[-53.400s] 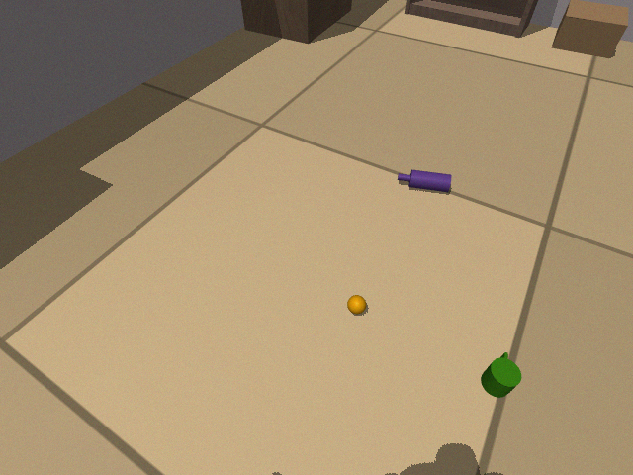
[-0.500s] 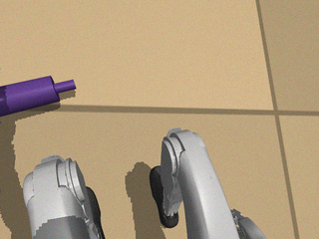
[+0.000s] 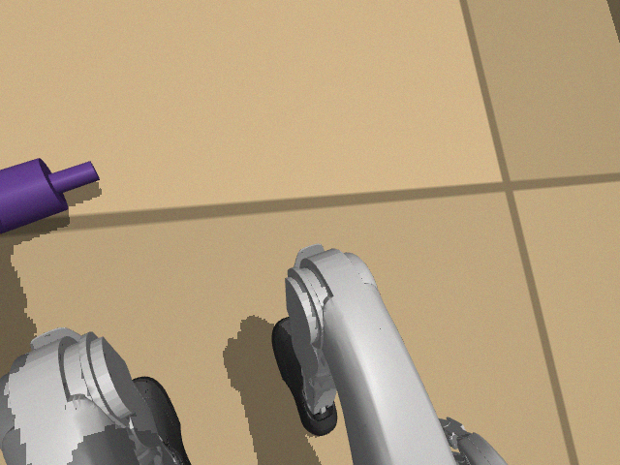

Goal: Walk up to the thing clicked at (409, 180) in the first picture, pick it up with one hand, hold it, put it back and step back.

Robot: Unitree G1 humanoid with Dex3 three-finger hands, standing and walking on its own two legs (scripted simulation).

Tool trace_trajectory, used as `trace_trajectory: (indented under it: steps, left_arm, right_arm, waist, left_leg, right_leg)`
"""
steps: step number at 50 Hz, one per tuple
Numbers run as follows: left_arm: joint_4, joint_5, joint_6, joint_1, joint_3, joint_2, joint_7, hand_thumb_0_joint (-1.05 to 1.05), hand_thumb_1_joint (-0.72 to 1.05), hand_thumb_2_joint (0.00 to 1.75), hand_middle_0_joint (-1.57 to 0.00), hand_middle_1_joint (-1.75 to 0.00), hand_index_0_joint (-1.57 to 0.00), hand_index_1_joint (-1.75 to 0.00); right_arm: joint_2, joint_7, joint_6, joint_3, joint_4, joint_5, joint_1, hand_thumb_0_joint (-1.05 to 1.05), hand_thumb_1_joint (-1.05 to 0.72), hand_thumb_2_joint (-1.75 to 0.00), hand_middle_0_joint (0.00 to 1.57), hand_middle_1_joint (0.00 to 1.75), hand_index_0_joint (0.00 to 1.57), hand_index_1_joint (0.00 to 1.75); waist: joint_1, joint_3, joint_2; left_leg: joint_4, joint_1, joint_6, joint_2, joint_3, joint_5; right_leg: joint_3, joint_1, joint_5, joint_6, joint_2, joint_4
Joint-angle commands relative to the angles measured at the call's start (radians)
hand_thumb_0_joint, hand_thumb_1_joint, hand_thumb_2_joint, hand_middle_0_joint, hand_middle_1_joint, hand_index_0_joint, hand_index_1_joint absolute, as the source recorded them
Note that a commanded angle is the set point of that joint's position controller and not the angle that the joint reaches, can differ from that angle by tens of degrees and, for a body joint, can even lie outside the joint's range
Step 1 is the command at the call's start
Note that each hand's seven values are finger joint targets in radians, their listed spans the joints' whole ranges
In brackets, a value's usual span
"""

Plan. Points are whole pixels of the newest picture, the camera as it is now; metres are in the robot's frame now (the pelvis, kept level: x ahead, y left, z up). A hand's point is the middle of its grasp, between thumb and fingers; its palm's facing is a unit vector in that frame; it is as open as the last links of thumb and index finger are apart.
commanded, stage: approach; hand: left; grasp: from above
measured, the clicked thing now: (8, 199) +0.51 +0.28 -0.28
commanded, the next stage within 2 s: rest palm in 0.14 s
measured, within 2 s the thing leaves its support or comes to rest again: neither
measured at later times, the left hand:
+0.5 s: hand out of the picture +0.48 +0.31 -0.16, palm faces -0.43 -0.08 -0.90, open 14.3 cm
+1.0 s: hand out of the picture +0.50 +0.29 -0.24, palm faces -0.41 -0.12 -0.91, open 14.0 cm
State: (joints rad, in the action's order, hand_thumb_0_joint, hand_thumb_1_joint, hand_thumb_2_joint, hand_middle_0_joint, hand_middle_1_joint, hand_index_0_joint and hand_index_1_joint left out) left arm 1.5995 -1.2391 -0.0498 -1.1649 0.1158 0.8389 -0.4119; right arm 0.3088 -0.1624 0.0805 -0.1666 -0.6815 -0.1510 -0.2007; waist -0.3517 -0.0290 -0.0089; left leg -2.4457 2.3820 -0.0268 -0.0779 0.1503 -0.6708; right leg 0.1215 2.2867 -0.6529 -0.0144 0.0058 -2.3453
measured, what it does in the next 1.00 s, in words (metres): stands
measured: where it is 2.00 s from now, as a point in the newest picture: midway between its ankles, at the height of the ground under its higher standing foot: (244, 427)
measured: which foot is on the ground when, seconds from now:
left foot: down 0.00-1.00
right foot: down 0.00-1.00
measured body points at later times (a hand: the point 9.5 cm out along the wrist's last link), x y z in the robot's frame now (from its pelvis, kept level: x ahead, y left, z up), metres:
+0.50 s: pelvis +0.00 +0.00 +0.01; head +0.24 +0.09 +0.38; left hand +0.50 +0.31 -0.11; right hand +0.09 -0.27 -0.08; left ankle +0.07 +0.13 -0.28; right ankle +0.11 -0.12 -0.28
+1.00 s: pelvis +0.01 +0.00 -0.02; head +0.29 +0.09 +0.32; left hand +0.52 +0.30 -0.19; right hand +0.01 -0.25 -0.08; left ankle +0.07 +0.13 -0.28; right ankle +0.11 -0.12 -0.28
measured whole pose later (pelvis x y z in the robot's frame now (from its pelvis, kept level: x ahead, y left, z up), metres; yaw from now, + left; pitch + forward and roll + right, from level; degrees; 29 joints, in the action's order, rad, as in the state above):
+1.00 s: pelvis +0.01 +0.00 -0.02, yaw -3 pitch +31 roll -12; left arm 1.67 -1.26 -0.16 -1.13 0.13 0.96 -0.54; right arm 0.33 -0.21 0.19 -0.25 -0.68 -0.23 -0.19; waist -0.39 -0.14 0.09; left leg -2.53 2.40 -0.02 -0.07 0.21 -0.71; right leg 0.16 2.28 -0.67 -0.02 0.02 -2.40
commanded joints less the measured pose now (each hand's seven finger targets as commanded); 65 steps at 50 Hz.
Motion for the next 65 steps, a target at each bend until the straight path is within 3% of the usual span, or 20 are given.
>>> trace_trajectory:
  steps: [1, 3, 6, 8, 10, 13, 14, 17, 21, 24, 27, 32, 36, 44, 47, 49, 52, 57, 58, 65]
  left_arm:
    - [-0.087, 0.068, 0.01, -0.132, 0.029, 0.299, 0.059, 0.0, -0.57, 1.02, -0.07, -1.04, -0.06, -1.04]
    - [-0.116, 0.069, -0.016, -0.097, 0.055, 0.314, 0.097, 0.0, -0.56, 1.01, -0.06, -1.05, -0.06, -1.05]
    - [-0.287, 0.065, -0.09, -0.185, 0.035, 0.278, 0.127, 0.0, -0.55, 1.0, -0.06, -1.07, -0.07, -1.07]
    - [-0.439, 0.068, -0.145, -0.247, -0.021, 0.209, 0.127, 0.0, -0.55, 1.02, -0.07, -1.06, -0.07, -1.06]
    - [-0.58, 0.061, -0.183, -0.225, -0.038, 0.212, 0.104, 0.0, -0.54, 1.05, -0.07, -1.09, -0.07, -1.09]
    - [-0.691, 0.072, -0.169, -0.177, 0.003, 0.227, 0.049, 0.0, -0.57, 1.01, -0.06, -1.02, -0.06, -1.02]
    - [-0.687, 0.061, -0.157, -0.207, -0.011, 0.196, 0.037, 0.0, -0.59, 1.02, -0.06, -0.96, -0.03, -0.98]
    - [-0.364, 0.027, -0.098, -0.216, -0.065, 0.104, 0.002, 0.0, -0.6, 1.04, -0.06, -0.94, -0.03, -0.96]
    - [-0.151, 0.004, -0.047, -0.197, -0.093, 0.071, -0.013, 0.0, -0.59, 1.08, -0.08, -0.95, -0.04, -0.98]
    - [-0.047, 0.014, -0.041, -0.201, -0.106, 0.067, 0.009, 0.0, -0.55, 1.04, -0.08, -0.97, -0.06, -0.99]
    - [-0.072, 0.009, -0.066, -0.267, -0.032, 0.212, 0.011, 0.0, -0.53, 1.03, -0.1, -0.98, -0.08, -1.0]
    - [-0.056, -0.021, -0.13, -0.288, -0.034, 0.252, -0.021, 0.0, -0.53, 0.99, -0.07, -1.01, -0.06, -1.01]
    - [-0.117, -0.055, -0.165, -0.306, 0.013, 0.347, -0.082, 0.0, -0.53, 0.98, -0.06, -0.99, -0.06, -1.0]
    - [-0.105, -0.03, -0.14, -0.24, 0.04, 0.364, -0.177, 0.0, -0.51, 1.08, -0.1, -0.98, -0.08, -1.0]
    - [-0.036, -0.009, -0.116, -0.246, 0.011, 0.33, -0.171, 0.0, -0.51, 1.08, -0.09, -0.99, -0.07, -1.01]
    - [-0.08, 0.005, -0.105, -0.23, 0.041, 0.384, -0.168, 0.0, -0.52, 1.05, -0.09, -0.97, -0.07, -0.98]
    - [0.005, 0.002, -0.086, -0.19, 0.02, 0.35, -0.153, 0.0, -0.52, 1.01, -0.08, -0.98, -0.07, -0.99]
    - [-0.021, 0.009, -0.087, -0.202, 0.074, 0.405, -0.14, 0.0, -0.52, 1.04, -0.1, -0.97, -0.08, -0.99]
    - [0.01, 0.0, -0.089, -0.22, 0.048, 0.368, -0.136, 0.0, -0.51, 1.04, -0.1, -0.98, -0.08, -1.0]
    - [-0.018, -0.009, -0.141, -0.25, 0.02, 0.362, -0.124, 0.0, -0.51, 1.05, -0.09, -1.0, -0.07, -1.02]
  right_arm:
    - [0.259, 0.012, 0.008, 0.085, 0.036, 0.011, -0.171, 0.0, -0.89, -0.89, 0.2, 0.3, 0.2, 0.3]
    - [0.267, 0.015, -0.001, 0.096, 0.02, 0.004, -0.196, 0.0, -0.89, -0.89, 0.2, 0.3, 0.2, 0.3]
    - [0.272, 0.016, -0.007, 0.113, 0.006, -0.001, -0.218, 0.0, -0.89, -0.89, 0.2, 0.3, 0.2, 0.3]
    - [0.248, 0.015, -0.009, 0.115, -0.006, -0.004, -0.234, 0.0, -0.89, -0.89, 0.2, 0.3, 0.2, 0.3]
    - [0.24, 0.018, -0.002, 0.131, -0.013, -0.002, -0.231, 0.0, -0.9, -0.89, 0.2, 0.3, 0.2, 0.3]
    - [0.263, 0.022, -0.007, 0.182, 0.001, 0.008, -0.211, 0.0, -0.9, -0.9, 0.2, 0.3, 0.2, 0.3]
    - [0.244, 0.018, -0.011, 0.185, -0.004, 0.011, -0.208, 0.0, -0.89, -0.9, 0.2, 0.3, 0.2, 0.3]
    - [0.231, 0.02, -0.025, 0.154, -0.047, 0.013, -0.208, 0.0, -0.89, -0.9, 0.2, 0.3, 0.2, 0.3]
    - [0.24, 0.024, -0.026, 0.129, -0.039, 0.008, -0.194, 0.0, -0.89, -0.9, 0.2, 0.3, 0.2, 0.3]
    - [0.25, 0.02, -0.009, 0.103, -0.021, 0.001, -0.179, 0.0, -0.88, -0.89, 0.2, 0.3, 0.2, 0.3]
    - [0.264, 0.022, 0.006, 0.087, -0.008, -0.007, -0.186, 0.0, -0.89, -0.9, 0.2, 0.3, 0.2, 0.3]
    - [0.269, 0.019, 0.029, 0.054, 0.034, -0.022, -0.157, 0.0, -0.89, -0.9, 0.2, 0.3, 0.2, 0.3]
    - [0.29, 0.019, 0.05, 0.039, 0.028, -0.041, -0.173, 0.0, -0.89, -0.9, 0.2, 0.3, 0.2, 0.3]
    - [0.304, -0.023, 0.096, 0.023, -0.002, -0.076, -0.204, 0.0, -0.88, -0.9, 0.2, 0.3, 0.2, 0.3]
    - [0.312, -0.045, 0.114, 0.012, -0.014, -0.084, -0.208, 0.0, -0.88, -0.89, 0.2, 0.3, 0.2, 0.3]
    - [0.321, -0.048, 0.119, 0.013, -0.006, -0.077, -0.209, 0.0, -0.88, -0.9, 0.2, 0.3, 0.2, 0.3]
    - [0.321, -0.059, 0.126, 0.004, 0.005, -0.078, -0.186, 0.0, -0.89, -0.9, 0.2, 0.3, 0.2, 0.3]
    - [0.335, -0.064, 0.117, 0.008, 0.005, -0.072, -0.191, 0.0, -0.89, -0.9, 0.2, 0.3, 0.2, 0.3]
    - [0.332, -0.068, 0.121, 0.001, 0.016, -0.077, -0.185, 0.0, -0.89, -0.9, 0.2, 0.3, 0.2, 0.3]
    - [0.328, -0.068, 0.125, -0.017, 0.009, -0.083, -0.175, 0.0, -0.89, -0.9, 0.2, 0.3, 0.2, 0.3]
  waist:
    - [0.037, 0.636, -0.176]
    - [0.037, 0.636, -0.179]
    - [0.011, 0.678, -0.267]
    - [0.001, 0.739, -0.32]
    - [0.028, 0.794, -0.4]
    - [0.087, 0.882, -0.504]
    - [0.079, 0.914, -0.541]
    - [0.01, 0.687, -0.405]
    - [0.016, 0.599, -0.31]
    - [-0.025, 0.535, -0.236]
    - [-0.02, 0.578, -0.205]
    - [-0.034, 0.615, -0.239]
    - [-0.03, 0.654, -0.372]
    - [-0.039, 0.677, -0.413]
    - [-0.068, 0.608, -0.366]
    - [-0.031, 0.644, -0.384]
    - [-0.05, 0.602, -0.39]
    - [-0.051, 0.586, -0.385]
    - [-0.08, 0.532, -0.378]
    - [-0.107, 0.516, -0.359]
  left_leg:
    - [0.223, -0.35, -0.033, 0.046, -0.089, 0.124]
    - [0.222, -0.368, -0.026, 0.046, -0.084, 0.136]
    - [0.209, -0.461, -0.006, 0.043, -0.07, 0.174]
    - [0.202, -0.518, 0.006, 0.038, -0.063, 0.196]
    - [0.211, -0.62, 0.02, 0.037, -0.066, 0.219]
    - [0.255, -0.743, 0.036, 0.039, -0.073, 0.252]
    - [0.28, -0.779, 0.038, 0.035, -0.067, 0.257]
    - [0.276, -0.643, 0.022, 0.037, -0.057, 0.216]
    - [0.279, -0.565, 0.01, 0.048, -0.053, 0.195]
    - [0.253, -0.497, -0.004, 0.056, -0.058, 0.165]
    - [0.232, -0.435, -0.016, 0.058, -0.072, 0.135]
    - [0.201, -0.443, -0.013, 0.054, -0.074, 0.105]
    - [0.2, -0.545, 0.003, 0.045, -0.064, 0.128]
    - [0.152, -0.553, 0.011, 0.027, -0.051, 0.232]
    - [0.13, -0.495, 0.001, 0.023, -0.044, 0.221]
    - [0.14, -0.518, 0.004, 0.022, -0.04, 0.247]
    - [0.149, -0.542, 0.012, 0.02, -0.026, 0.248]
    - [0.161, -0.523, 0.011, 0.019, -0.014, 0.249]
    - [0.152, -0.503, 0.008, 0.021, -0.013, 0.22]
    - [0.143, -0.496, 0.005, 0.02, -0.009, 0.171]
  right_leg:
    - [0.026, -0.479, 0.169, 0.029, 0.051, 0.251]
    - [0.036, -0.481, 0.177, 0.031, 0.047, 0.246]
    - [0.055, -0.445, 0.206, 0.042, 0.045, 0.237]
    - [0.063, -0.45, 0.23, 0.042, 0.046, 0.233]
    - [0.066, -0.43, 0.248, 0.046, 0.043, 0.225]
    - [0.054, -0.379, 0.26, 0.062, 0.03, 0.217]
    - [0.057, -0.366, 0.265, 0.063, 0.03, 0.208]
    - [0.079, -0.264, 0.246, 0.055, 0.04, 0.227]
    - [0.079, -0.249, 0.224, 0.058, 0.039, 0.225]
    - [0.074, -0.279, 0.206, 0.049, 0.039, 0.228]
    - [0.058, -0.368, 0.179, 0.036, 0.038, 0.243]
    - [0.047, -0.386, 0.144, 0.034, 0.045, 0.23]
    - [0.075, -0.367, 0.17, 0.041, 0.045, 0.2]
    - [0.098, -0.411, 0.294, 0.034, 0.058, 0.172]
    - [0.101, -0.404, 0.297, 0.026, 0.065, 0.177]
    - [0.103, -0.436, 0.309, 0.027, 0.065, 0.183]
    - [0.119, -0.396, 0.294, 0.036, 0.064, 0.158]
    - [0.122, -0.41, 0.287, 0.036, 0.067, 0.163]
    - [0.123, -0.381, 0.272, 0.036, 0.064, 0.155]
    - [0.133, -0.398, 0.238, 0.027, 0.068, 0.179]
